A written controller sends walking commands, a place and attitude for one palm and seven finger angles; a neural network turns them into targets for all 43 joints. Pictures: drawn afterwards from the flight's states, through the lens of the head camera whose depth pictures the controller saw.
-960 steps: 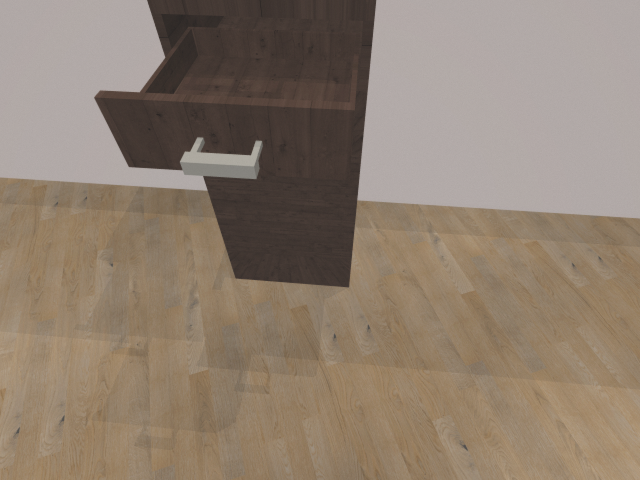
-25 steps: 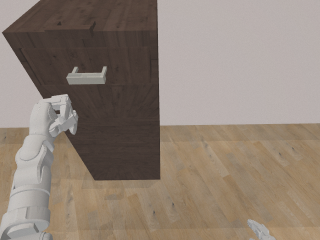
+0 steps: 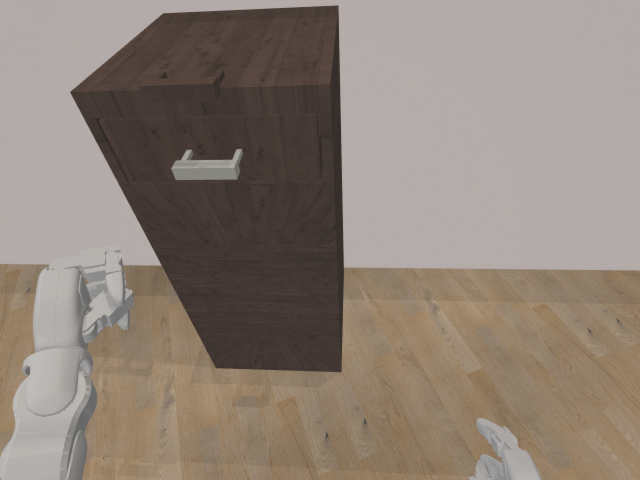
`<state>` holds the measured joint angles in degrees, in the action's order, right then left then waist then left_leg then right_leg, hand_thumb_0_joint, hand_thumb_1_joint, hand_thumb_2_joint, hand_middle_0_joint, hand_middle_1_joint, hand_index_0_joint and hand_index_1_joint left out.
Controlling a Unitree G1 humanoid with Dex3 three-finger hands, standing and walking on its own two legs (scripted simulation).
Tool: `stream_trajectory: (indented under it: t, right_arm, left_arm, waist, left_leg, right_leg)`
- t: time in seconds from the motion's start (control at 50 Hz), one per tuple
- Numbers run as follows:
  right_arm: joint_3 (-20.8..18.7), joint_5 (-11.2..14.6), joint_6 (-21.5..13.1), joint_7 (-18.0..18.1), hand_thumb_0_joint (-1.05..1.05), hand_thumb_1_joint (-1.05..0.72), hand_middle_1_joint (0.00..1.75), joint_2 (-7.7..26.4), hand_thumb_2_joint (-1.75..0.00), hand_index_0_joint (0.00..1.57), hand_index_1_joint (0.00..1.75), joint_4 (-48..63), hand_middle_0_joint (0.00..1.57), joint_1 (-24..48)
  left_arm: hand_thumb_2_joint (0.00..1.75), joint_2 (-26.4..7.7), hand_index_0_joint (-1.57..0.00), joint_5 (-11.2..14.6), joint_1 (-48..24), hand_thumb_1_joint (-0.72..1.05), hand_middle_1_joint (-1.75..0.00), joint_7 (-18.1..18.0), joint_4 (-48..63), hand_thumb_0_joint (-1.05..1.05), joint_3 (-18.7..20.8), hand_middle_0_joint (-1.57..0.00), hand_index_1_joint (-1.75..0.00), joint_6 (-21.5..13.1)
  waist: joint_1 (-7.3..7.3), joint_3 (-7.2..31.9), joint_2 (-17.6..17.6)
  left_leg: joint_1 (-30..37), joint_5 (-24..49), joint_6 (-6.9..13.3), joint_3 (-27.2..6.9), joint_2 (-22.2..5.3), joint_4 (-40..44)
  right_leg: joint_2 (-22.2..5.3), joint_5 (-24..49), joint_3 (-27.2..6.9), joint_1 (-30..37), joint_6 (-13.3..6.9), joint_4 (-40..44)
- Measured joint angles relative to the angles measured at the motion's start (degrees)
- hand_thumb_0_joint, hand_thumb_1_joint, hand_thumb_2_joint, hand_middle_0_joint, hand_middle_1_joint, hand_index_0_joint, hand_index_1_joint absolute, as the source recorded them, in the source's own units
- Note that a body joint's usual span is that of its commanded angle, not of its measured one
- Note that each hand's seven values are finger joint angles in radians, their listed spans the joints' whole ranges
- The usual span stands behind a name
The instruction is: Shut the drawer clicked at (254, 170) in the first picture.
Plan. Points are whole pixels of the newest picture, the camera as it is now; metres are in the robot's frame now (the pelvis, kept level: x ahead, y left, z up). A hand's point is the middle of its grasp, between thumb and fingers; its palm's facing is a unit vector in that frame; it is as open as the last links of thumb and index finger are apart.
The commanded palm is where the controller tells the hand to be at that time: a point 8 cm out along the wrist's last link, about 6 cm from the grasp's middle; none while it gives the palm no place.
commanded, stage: draw the hand back to the body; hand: left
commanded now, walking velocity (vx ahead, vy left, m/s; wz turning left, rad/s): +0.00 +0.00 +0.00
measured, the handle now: (209, 162) +0.59 +0.26 +0.10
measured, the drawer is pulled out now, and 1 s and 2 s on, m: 0.00 0.00 0.00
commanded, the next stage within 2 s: step back with the hand held close in 0.48 s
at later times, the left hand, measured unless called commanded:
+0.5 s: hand (76, 370) +0.17 +0.24 +0.15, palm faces +0.43 -0.81 -0.39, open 3.2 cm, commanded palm +0.13 +0.28 +0.17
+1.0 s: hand (66, 377) +0.17 +0.26 +0.14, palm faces +0.27 -0.81 -0.51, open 3.2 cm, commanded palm +0.11 +0.30 +0.17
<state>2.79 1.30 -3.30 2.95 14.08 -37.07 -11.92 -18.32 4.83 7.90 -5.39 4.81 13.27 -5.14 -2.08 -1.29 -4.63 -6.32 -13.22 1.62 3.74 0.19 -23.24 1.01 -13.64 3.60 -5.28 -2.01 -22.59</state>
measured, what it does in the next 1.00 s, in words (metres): stands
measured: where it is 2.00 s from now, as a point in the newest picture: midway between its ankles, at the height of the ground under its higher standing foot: outside the picture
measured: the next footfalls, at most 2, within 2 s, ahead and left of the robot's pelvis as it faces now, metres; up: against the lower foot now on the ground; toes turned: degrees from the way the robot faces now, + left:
right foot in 1.86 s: -0.28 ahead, -0.08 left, +0.00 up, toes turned -3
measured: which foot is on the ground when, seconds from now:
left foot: down 0.00-1.00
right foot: down 0.00-1.00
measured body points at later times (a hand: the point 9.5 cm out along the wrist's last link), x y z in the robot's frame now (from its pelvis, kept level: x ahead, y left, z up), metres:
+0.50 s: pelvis +0.00 +0.00 +0.00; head -0.02 -0.04 +0.45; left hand +0.14 +0.28 +0.18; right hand +0.20 -0.21 -0.08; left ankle +0.00 +0.10 -0.74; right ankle -0.01 -0.09 -0.74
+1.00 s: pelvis -0.02 +0.02 +0.00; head +0.00 +0.02 +0.45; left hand +0.15 +0.30 +0.17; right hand +0.14 -0.23 -0.09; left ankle +0.00 +0.10 -0.74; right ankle -0.01 -0.09 -0.74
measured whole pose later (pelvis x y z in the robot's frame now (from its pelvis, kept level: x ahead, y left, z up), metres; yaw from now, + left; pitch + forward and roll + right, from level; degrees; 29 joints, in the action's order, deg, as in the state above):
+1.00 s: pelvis -0.02 +0.02 +0.00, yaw -1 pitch +1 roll -1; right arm -1.5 0.6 1.1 3.8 13.8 -31.0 -11.5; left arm -23.4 2.7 36.6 -6.3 31.0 19.4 -9.6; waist 0.0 -2.2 -1.8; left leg -15.1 -12.3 3.6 4.9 1.1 -26.5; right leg -0.2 -12.0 2.6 -14.1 -0.1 -25.5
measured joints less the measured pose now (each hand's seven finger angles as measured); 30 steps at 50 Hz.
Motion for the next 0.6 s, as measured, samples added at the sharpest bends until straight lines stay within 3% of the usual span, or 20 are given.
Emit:
stream_trajectory:
  t: [0.14,0.34,0.46,0.6]
  right_arm:
    - [-1.1,-0.5,0.1,-0.5,0.01,-0.91,0.3,0.2,-0.89,0.2,0.3,0.3,0.2,0.2]
    - [-2.4,-0.9,-1.3,-0.1,0.01,-0.91,0.3,0.3,-0.89,0.2,0.3,1.9,0.2,0.5]
    - [-2.2,-0.9,-1.9,0.4,0.01,-0.91,0.3,0.0,-0.89,0.2,0.3,1.9,0.2,1.3]
    - [-1.2,-1.3,-2.2,0.5,0.01,-0.91,0.3,-1.1,-0.89,0.2,0.3,1.7,0.2,1.0]
  left_arm:
    - [0.9,0.1,-1.4,0.0,10.5,0.9,-1.6,0.5,7.8,0.01,0.8,-1.4,-1.6,-0.8]
    - [0.9,-0.3,-1.4,-0.4,23.8,0.89,-1.6,0.0,20.0,0.01,2.3,-1.4,-1.6,-1.7]
    - [0.9,0.3,-1.4,-0.9,22.9,0.89,-1.6,-0.6,19.5,0.01,2.1,-1.4,-1.6,-1.9]
    - [0.9,0.6,-1.4,-1.0,21.2,0.89,-1.6,-1.0,18.6,0.01,1.8,-1.4,-1.6,-1.2]
  waist:
    - [0.04,0.0,-0.4]
    - [-1.55,0.8,-0.8]
    - [-2.21,0.1,-1.1]
    - [-1.94,-0.1,-0.7]
  left_leg:
    - [1.7,-0.1,-0.2,0.1,-0.4,0.6]
    - [1.9,-0.9,-0.4,-0.3,-0.8,-0.4]
    - [1.5,-0.8,-0.2,-1.0,-0.5,-1.0]
    - [1.5,-0.5,-0.1,-0.8,-0.3,-0.6]
  right_leg:
    - [0.5,0.3,-0.2,1.9,-0.2,1.3]
    - [0.9,0.2,0.2,2.9,-0.3,1.9]
    - [0.6,0.1,0.9,3.0,-0.1,1.5]
    - [0.3,0.1,0.7,2.6,-0.1,1.1]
